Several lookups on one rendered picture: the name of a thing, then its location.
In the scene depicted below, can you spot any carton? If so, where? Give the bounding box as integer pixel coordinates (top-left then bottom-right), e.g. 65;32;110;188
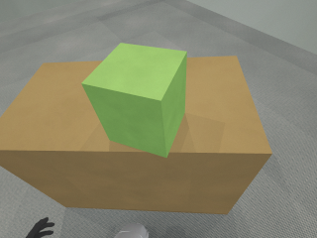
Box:
81;43;187;158

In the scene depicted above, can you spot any left robot hand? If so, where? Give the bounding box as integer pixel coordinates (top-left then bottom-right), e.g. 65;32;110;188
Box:
26;217;54;238

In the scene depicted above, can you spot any pedestal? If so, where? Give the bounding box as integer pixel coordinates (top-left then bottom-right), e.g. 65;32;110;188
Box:
0;56;272;215

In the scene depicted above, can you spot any robot left thigh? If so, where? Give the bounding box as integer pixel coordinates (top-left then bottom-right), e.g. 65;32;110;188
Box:
114;222;149;238

